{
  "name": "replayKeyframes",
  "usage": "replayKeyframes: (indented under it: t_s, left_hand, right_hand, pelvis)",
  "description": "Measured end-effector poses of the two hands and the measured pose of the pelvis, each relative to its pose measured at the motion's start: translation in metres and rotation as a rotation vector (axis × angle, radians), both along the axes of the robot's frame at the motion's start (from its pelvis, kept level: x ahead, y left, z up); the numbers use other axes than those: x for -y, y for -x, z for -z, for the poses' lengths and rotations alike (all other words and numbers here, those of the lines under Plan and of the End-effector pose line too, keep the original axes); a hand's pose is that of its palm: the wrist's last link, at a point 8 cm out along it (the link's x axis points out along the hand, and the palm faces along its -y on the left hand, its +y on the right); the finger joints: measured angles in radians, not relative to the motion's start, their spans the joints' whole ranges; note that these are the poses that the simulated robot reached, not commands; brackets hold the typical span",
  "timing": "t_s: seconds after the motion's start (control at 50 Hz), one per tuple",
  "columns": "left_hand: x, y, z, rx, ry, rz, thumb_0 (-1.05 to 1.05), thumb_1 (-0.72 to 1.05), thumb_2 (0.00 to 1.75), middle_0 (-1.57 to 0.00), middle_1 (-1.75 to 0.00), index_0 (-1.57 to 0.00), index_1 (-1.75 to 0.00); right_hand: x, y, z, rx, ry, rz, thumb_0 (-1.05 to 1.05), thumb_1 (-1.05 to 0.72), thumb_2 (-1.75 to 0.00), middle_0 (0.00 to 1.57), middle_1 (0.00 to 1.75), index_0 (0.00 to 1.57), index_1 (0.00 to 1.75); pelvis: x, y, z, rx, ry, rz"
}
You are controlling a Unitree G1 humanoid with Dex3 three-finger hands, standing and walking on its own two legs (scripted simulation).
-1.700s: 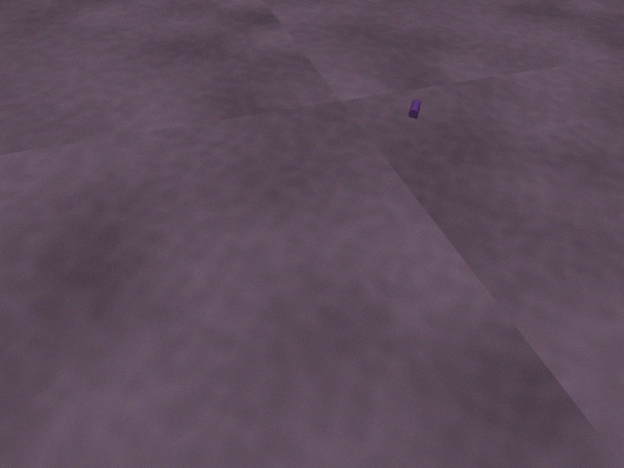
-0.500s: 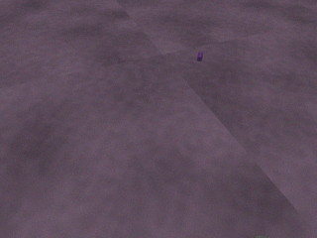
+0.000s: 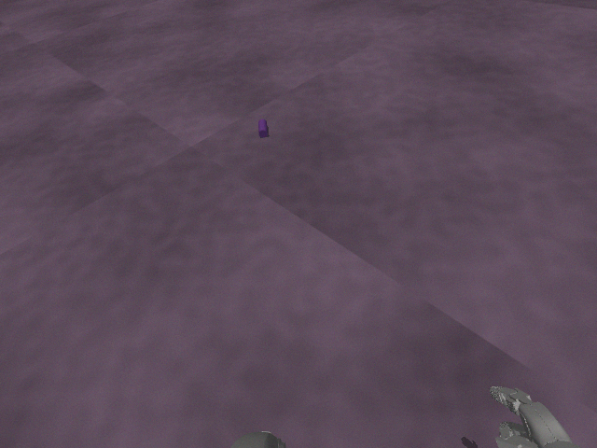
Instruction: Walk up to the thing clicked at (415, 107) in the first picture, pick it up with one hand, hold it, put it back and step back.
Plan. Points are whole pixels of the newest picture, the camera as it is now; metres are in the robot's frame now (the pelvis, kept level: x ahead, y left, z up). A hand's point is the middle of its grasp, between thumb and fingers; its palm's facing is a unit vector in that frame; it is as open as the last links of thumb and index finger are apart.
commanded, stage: walk up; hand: left
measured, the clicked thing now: (262, 128) +2.02 +0.39 -0.74
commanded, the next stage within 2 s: none
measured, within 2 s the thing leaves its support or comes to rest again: neither
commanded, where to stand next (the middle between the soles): +1.70 +0.72 m, yaw -82 degrees
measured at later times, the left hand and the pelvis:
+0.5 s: hand (155, 242) +0.56 +0.37 -0.11, palm faces -0.40 -0.79 -0.46, open 7.4 cm; pelvis +0.33 +0.13 +0.01, yaw -20 degrees
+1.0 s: hand (175, 172) +0.84 +0.40 -0.13, palm faces -0.50 -0.70 -0.52, open 7.4 cm; pelvis +0.67 +0.17 -0.01, yaw -34 degrees
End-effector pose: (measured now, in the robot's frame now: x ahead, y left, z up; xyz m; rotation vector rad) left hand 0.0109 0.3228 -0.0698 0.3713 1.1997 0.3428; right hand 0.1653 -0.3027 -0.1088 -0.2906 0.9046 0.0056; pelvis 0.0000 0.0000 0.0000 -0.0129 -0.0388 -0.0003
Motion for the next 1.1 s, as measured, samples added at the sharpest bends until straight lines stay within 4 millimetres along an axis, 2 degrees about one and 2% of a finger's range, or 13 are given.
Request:
replayKeyframes:
  t_s: [0.08,0.16,0.24,0.32,0.38,0.48,0.62,0.72,0.78,0.86,0.96,1.02,1.1]
  left_hand:
    - [-0.002,-0.038,0.008,-0.087,0.057,0.047,0.01,0.89,0.9,-0.21,-0.3,-0.21,-0.3]
    - [-0.027,-0.109,0.019,-0.108,0.069,0.125,0.01,0.89,0.9,-0.21,-0.3,-0.21,-0.3]
    - [-0.072,-0.209,0.038,-0.095,0.033,0.222,0.01,0.89,0.9,-0.21,-0.3,-0.22,-0.3]
    - [-0.113,-0.334,0.057,-0.052,-0.034,0.337,0.01,0.89,0.9,-0.21,-0.3,-0.21,-0.3]
    - [-0.107,-0.42,0.043,0.024,-0.029,0.431,0.01,0.9,0.9,-0.2,-0.3,-0.21,-0.3]
    - [-0.088,-0.539,0.008,0.094,0.017,0.568,0.01,0.9,0.9,-0.2,-0.3,-0.2,-0.3]
    - [-0.057,-0.682,-0.005,0.141,0.003,0.678,0.0,0.9,0.9,-0.2,-0.3,-0.2,-0.3]
    - [-0.025,-0.767,0.008,0.2,0.01,0.727,0.0,0.9,0.9,-0.2,-0.3,-0.21,-0.3]
    - [-0.026,-0.79,0.016,0.226,0.001,0.702,0.0,0.9,0.9,-0.2,-0.3,-0.21,-0.3]
    - [-0.053,-0.798,0.019,0.177,-0.026,0.616,0.0,0.9,0.9,-0.21,-0.3,-0.21,-0.3]
    - [-0.096,-0.818,0.016,0.013,-0.067,0.64,0.0,0.9,0.9,-0.21,-0.3,-0.21,-0.3]
    - [-0.124,-0.857,0.016,-0.038,-0.094,0.669,0.01,0.89,0.9,-0.21,-0.3,-0.21,-0.3]
    - [-0.163,-0.942,0.032,-0.04,-0.141,0.702,0.01,0.89,0.9,-0.21,-0.3,-0.22,-0.3]
  right_hand:
    - [-0.015,-0.032,-0.02,0.004,-0.008,0.028,0.01,-0.91,-0.9,0.2,0.3,0.2,0.3]
    - [-0.017,-0.059,-0.027,-0.028,0.05,0.103,0.01,-0.9,-0.9,0.21,0.3,0.2,0.3]
    - [-0.022,-0.09,-0.023,-0.05,0.123,0.208,0.01,-0.9,-0.9,0.21,0.3,0.2,0.3]
    - [-0.047,-0.1,-0.019,-0.073,0.172,0.335,0.01,-0.91,-0.9,0.2,0.3,0.2,0.3]
    - [-0.071,-0.085,-0.027,-0.14,0.155,0.452,0.01,-0.91,-0.9,0.2,0.3,0.2,0.3]
    - [-0.103,-0.073,-0.04,-0.232,0.136,0.6,0.01,-0.9,-0.9,0.21,0.3,0.2,0.3]
    - [-0.136,-0.102,-0.013,-0.301,0.077,0.727,0.01,-0.9,-0.9,0.21,0.3,0.2,0.3]
    - [-0.147,-0.17,0.027,-0.314,0.022,0.756,0.01,-0.9,-0.9,0.21,0.3,0.2,0.3]
    - [-0.148,-0.234,0.037,-0.29,0.005,0.723,0.02,-0.9,-0.9,0.2,0.3,0.2,0.3]
    - [-0.138,-0.333,0.022,-0.176,0.008,0.629,0.02,-0.9,-0.9,0.21,0.3,0.2,0.3]
    - [-0.115,-0.446,-0.011,0.037,0.062,0.593,0.01,-0.9,-0.9,0.21,0.3,0.2,0.3]
    - [-0.112,-0.495,-0.021,0.084,0.098,0.604,0.01,-0.9,-0.9,0.21,0.3,0.2,0.3]
    - [-0.128,-0.54,-0.016,0.054,0.152,0.651,0.01,-0.91,-0.9,0.2,0.3,0.2,0.3]
  pelvis:
    - [-0.014,-0.049,-0.01,-0.014,-0.005,0.076]
    - [-0.039,-0.104,-0.006,-0.042,0.016,0.135]
    - [-0.072,-0.168,0.013,-0.064,0.051,0.178]
    - [-0.099,-0.221,0.028,-0.055,-0.005,0.218]
    - [-0.112,-0.254,0.012,-0.055,0.008,0.262]
    - [-0.128,-0.32,-0.011,-0.056,0.005,0.335]
    - [-0.137,-0.418,-0.001,-0.035,-0.033,0.422]
    - [-0.13,-0.489,0.023,-0.035,-0.022,0.467]
    - [-0.129,-0.524,0.028,-0.029,0.024,0.494]
    - [-0.132,-0.571,0.019,-0.009,0.034,0.51]
    - [-0.155,-0.638,0.012,-0.008,0.032,0.576]
    - [-0.174,-0.683,0.016,-0.022,0.034,0.608]
    - [-0.199,-0.749,0.035,-0.046,0.034,0.636]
